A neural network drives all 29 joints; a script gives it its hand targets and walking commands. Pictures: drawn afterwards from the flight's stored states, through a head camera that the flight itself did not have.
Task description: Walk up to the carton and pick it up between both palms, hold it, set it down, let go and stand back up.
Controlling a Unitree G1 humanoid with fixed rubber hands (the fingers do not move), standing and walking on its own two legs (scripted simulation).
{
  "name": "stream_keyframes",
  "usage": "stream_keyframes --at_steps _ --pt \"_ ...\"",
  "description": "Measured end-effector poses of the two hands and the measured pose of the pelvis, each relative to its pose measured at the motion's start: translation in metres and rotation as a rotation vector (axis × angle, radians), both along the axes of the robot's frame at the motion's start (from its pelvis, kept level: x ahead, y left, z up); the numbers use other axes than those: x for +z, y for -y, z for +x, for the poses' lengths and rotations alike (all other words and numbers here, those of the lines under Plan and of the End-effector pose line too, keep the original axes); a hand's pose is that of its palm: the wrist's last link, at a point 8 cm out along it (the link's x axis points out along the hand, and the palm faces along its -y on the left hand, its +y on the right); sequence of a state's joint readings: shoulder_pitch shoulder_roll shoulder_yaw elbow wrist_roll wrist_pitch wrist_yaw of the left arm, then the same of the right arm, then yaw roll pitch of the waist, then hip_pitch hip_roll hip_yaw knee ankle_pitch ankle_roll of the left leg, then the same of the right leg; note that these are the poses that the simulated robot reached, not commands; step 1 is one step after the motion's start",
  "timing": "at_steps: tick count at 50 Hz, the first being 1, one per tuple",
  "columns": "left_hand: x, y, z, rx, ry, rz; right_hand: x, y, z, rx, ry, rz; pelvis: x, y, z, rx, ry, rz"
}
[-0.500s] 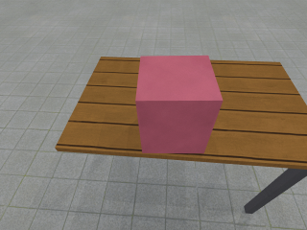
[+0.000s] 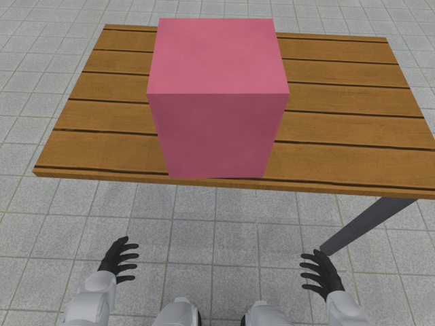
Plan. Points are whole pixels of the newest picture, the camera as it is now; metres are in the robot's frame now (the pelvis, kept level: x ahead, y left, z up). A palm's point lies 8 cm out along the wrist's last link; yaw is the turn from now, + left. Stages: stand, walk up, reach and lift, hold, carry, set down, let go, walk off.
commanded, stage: reach and lift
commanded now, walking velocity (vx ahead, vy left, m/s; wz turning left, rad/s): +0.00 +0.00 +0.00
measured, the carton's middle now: (216, 105) +0.52 +0.02 +0.06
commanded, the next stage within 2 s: none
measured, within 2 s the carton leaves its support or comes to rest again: neither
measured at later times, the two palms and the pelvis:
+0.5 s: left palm (84, 286) +0.20 +0.25 -0.04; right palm (335, 271) +0.22 -0.19 -0.03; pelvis +0.06 -0.02 +0.03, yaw +1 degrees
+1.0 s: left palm (93, 246) +0.25 +0.23 +0.00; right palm (335, 239) +0.26 -0.18 +0.00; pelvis +0.09 +0.01 +0.04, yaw -1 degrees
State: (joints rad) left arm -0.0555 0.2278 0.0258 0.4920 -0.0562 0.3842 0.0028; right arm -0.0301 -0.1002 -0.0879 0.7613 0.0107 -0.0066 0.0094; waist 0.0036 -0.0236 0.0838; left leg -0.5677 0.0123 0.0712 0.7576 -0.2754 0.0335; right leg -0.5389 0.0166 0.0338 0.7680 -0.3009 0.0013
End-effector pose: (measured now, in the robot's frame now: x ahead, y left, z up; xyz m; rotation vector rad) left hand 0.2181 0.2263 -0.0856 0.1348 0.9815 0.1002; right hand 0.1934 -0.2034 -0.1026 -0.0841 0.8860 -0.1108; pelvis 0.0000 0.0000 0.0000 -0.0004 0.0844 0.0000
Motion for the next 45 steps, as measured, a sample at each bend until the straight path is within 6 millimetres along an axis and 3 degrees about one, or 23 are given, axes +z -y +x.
stream_keyframes --at_steps 2,6,11,14,22,27,36,45 --pt "0.013 0.012 0.0 -0.03 0.042 -0.015 0.015 0.0 0.001 -0.023 0.066 0.007 0.009 0.005 0.004 -0.011 0.037 -0.005" --pt "0.026 0.023 -0.019 -0.005 0.036 -0.018 0.036 0.001 -0.01 -0.015 0.113 0.001 0.026 0.016 0.02 -0.015 0.079 -0.001" --pt "0.017 0.014 -0.044 0.096 -0.023 -0.018 0.037 -0.003 -0.02 0.029 0.059 -0.017 0.032 0.029 0.036 0.007 0.106 0.009" --pt "0.012 0.004 -0.049 0.131 -0.022 -0.018 0.038 -0.007 -0.017 0.032 0.042 -0.028 0.031 0.033 0.041 0.02 0.105 0.01" --pt "0.032 -0.018 -0.031 0.083 0.147 0.0 0.062 -0.015 0.016 0.01 0.181 -0.017 0.033 0.025 0.053 0.02 0.089 -0.002" --pt "0.049 -0.023 -0.018 0.045 0.219 0.002 0.071 -0.015 0.028 0.002 0.236 -0.009 0.036 0.014 0.065 0.006 0.09 -0.008" --pt "0.069 -0.021 0.004 0.033 0.371 -0.022 0.081 -0.021 0.035 0.029 0.305 0.016 0.037 -0.003 0.08 -0.009 0.092 -0.016" --pt "0.076 -0.008 0.024 0.024 0.454 -0.043 0.092 -0.021 0.056 0.039 0.393 0.041 0.036 -0.008 0.086 -0.024 0.089 -0.022"
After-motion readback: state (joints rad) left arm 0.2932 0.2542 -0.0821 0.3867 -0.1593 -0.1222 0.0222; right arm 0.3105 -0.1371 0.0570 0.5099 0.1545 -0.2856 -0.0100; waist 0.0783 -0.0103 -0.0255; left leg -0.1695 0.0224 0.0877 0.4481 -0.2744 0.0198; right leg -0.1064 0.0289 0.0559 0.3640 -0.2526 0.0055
